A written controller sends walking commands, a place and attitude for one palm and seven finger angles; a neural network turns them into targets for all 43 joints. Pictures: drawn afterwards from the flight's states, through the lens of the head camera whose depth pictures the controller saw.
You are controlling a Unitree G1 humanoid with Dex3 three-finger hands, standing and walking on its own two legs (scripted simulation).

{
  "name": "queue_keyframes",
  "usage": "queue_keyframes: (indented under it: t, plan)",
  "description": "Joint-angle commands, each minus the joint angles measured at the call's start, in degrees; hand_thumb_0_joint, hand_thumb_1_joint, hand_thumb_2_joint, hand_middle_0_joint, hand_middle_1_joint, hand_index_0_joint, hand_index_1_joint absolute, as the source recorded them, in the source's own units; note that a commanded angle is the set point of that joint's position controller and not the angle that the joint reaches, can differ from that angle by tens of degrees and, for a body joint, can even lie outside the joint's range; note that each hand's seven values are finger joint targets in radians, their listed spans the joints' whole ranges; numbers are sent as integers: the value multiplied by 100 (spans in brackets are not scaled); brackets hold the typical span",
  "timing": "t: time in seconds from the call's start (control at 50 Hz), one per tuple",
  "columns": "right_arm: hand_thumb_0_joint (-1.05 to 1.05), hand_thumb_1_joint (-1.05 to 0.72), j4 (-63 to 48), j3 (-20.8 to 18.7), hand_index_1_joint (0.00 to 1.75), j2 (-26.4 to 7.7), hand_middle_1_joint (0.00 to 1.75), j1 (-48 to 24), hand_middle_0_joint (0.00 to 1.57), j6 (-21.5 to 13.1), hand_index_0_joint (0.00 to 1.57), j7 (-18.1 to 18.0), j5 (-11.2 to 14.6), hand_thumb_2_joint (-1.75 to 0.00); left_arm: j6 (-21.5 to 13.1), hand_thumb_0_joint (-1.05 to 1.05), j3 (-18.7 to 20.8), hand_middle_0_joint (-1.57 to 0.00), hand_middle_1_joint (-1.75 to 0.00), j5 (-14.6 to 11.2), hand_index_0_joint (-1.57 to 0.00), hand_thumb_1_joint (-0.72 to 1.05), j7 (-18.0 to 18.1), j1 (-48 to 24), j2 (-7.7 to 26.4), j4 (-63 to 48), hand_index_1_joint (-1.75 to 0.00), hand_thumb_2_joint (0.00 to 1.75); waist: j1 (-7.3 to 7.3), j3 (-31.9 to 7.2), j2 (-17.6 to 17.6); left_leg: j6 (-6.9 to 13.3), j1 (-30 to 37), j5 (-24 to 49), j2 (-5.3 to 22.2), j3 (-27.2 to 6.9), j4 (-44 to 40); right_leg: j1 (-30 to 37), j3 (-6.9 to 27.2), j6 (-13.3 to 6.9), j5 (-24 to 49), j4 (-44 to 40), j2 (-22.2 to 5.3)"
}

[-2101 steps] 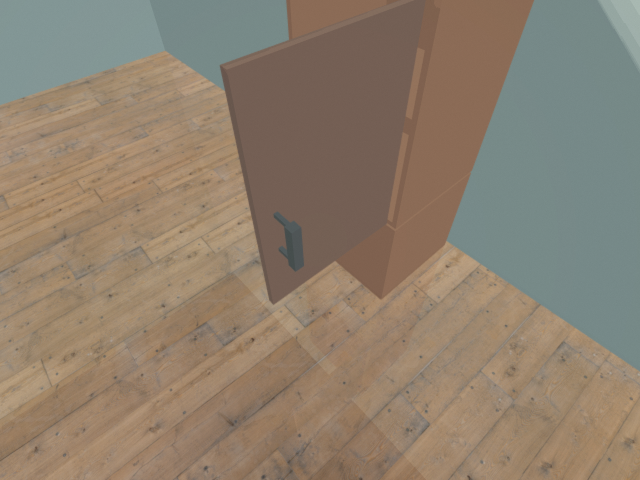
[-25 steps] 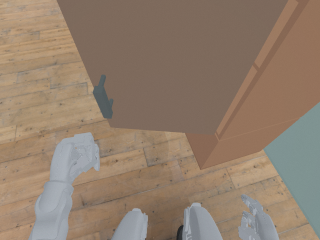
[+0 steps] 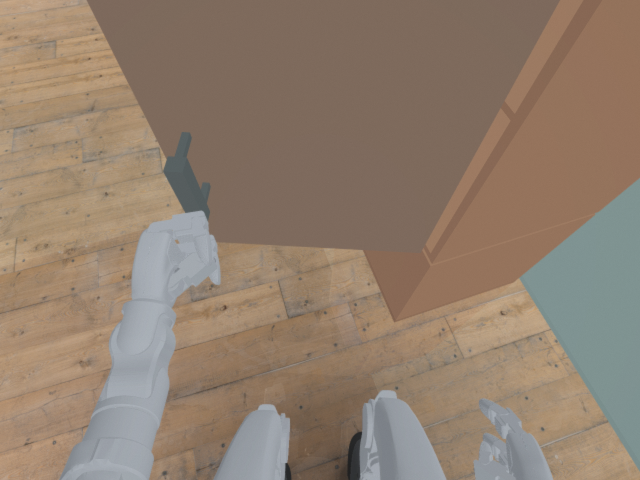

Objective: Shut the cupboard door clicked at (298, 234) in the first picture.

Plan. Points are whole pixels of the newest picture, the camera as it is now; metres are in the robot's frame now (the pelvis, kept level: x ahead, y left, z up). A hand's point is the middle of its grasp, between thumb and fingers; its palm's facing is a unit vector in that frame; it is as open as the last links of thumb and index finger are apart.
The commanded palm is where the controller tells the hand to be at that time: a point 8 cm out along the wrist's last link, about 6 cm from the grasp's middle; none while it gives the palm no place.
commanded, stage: bring the fist close to the handle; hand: left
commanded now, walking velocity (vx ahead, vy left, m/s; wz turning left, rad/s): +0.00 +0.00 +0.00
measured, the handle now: (192, 180) +0.49 +0.19 +0.02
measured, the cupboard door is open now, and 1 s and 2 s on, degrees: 69 65 54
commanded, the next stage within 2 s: push the door shut along its arc in 0.34 s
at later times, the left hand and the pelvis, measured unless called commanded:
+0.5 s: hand (204, 259) +0.37 +0.15 +0.02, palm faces -0.05 -1.00 -0.03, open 3.1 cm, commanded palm +0.36 +0.20 +0.03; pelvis +0.00 +0.00 +0.00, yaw +0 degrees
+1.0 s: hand (216, 213) +0.43 +0.14 +0.03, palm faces -0.18 -0.98 -0.04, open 3.1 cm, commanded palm +0.43 +0.19 +0.03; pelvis -0.01 +0.01 +0.00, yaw +0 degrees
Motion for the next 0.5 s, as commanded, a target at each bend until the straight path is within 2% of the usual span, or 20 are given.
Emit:
queue_keyframes:
  t: [0.0,0.02,0.06,0.12,0.14,0.18,0.22,0.26,0.28,0.3,0.32,0.34,0.36,0.42,0.48]
  plan:
    - [0,-90,-622,-347,30,-802,30,236,20,-200,20,-14,29,-90,-545,0,434,-130,-150,-60,-130,90,-37,-1345,921,-965,-150,90,7,-2587,13,-58,560,1723,-15,-199,-1159,2497,472,42,1266,-849,64]
    - [0,-90,-627,-350,30,-795,30,228,20,-182,20,2,36,-90,-502,0,360,-130,-150,-79,-130,90,-88,-1256,833,-920,-150,90,9,-2615,91,-54,566,1707,-18,-167,-1166,2517,491,52,1268,-881,66]
    - [0,-90,-662,-356,30,-825,30,286,20,-135,20,6,59,-90,-399,0,452,-130,-150,-118,-130,90,-183,-1091,940,-785,-150,90,43,-2604,3,-43,501,1762,-27,-164,-1200,2682,506,40,1344,-912,86]
    - [0,-90,-674,-373,30,-814,30,300,20,-70,20,8,101,-90,-296,0,409,-130,-150,-195,-130,90,-253,-1168,852,-849,-150,90,-8,-2484,-125,-35,498,1685,-10,-133,-1271,2736,522,77,1344,-1034,62]
    - [0,-90,-682,-381,30,-815,30,305,20,-68,20,-1,109,-90,-308,0,386,-130,-150,-229,-130,90,-258,-1182,819,-939,-150,90,-41,-2546,-226,-19,501,1676,-10,-122,-1256,2790,544,94,1351,-1066,58]
    - [0,-90,-684,-375,30,-809,30,296,20,-87,20,-22,102,-90,-385,0,430,-130,-150,-269,-130,90,-252,-1315,856,-1070,-150,90,-30,-2564,-132,-24,542,1735,-10,-137,-1258,2783,533,79,1417,-1028,59]
    - [0,-90,-611,-382,30,-800,30,313,20,-106,20,-36,87,-90,-504,0,427,-130,-150,-282,-130,90,-217,-1454,826,-1029,-150,90,-111,-2448,-333,-10,484,1637,0,-145,-1206,2706,540,104,1320,-1056,54]
    - [0,-90,-592,-372,30,-814,30,317,20,-135,20,-55,69,-90,-624,0,502,-130,-150,-268,-130,90,-198,-1454,926,-952,-150,90,-108,-2353,-278,1,408,1620,-14,-145,-1149,2647,552,83,1274,-1025,74]
    - [0,-90,-566,-379,30,-806,30,292,20,-126,20,-52,64,-90,-671,0,551,-130,-150,-222,-130,90,-203,-1388,964,-846,-150,90,-59,-2302,-230,-17,380,1539,-12,-122,-1165,2602,579,82,1175,-1035,58]
    - [0,-90,-549,-371,30,-799,30,271,20,-126,20,-46,54,-90,-707,0,464,-130,-150,-194,-130,90,-207,-1468,888,-764,-150,90,-111,-2207,-237,-11,350,1437,-18,-123,-1161,2520,576,91,1071,-1049,51]
    - [0,-90,-536,-369,30,-808,30,278,20,-127,20,-40,52,-90,-725,0,476,-130,-150,-171,-130,90,-218,-1468,903,-701,-150,90,-99,-2195,-260,-12,326,1378,-19,-127,-1162,2497,579,88,983,-1056,49]
    - [0,-90,-546,-361,30,-804,30,248,20,-124,20,-35,55,-90,-721,0,391,-130,-150,-147,-130,90,-245,-1489,848,-632,-150,90,-94,-2135,-108,-16,323,1298,-24,-122,-1181,2425,583,74,869,-1076,50]
    - [0,-90,-562,-363,30,-834,30,278,20,-118,20,-48,60,-90,-722,0,437,-130,-150,-144,-130,90,-265,-1584,965,-649,-150,90,-101,-2137,-58,-8,354,1374,-29,-143,-1177,2434,563,48,913,-1046,65]
    - [0,-90,-568,-372,30,-834,30,268,20,-86,20,-34,72,-90,-631,0,450,-130,-150,-155,-130,90,-337,-1471,927,-543,-150,90,-50,-2284,-23,-31,488,1445,-13,-151,-1221,2435,529,52,1014,-1026,65]
    - [0,-90,-545,-378,30,-853,30,278,20,-93,20,-52,73,-90,-596,0,283,-130,-150,-179,-130,90,-437,-1977,899,-784,-150,90,-158,-2506,205,-33,738,1624,-1,-204,-1186,2322,482,54,1196,-955,72]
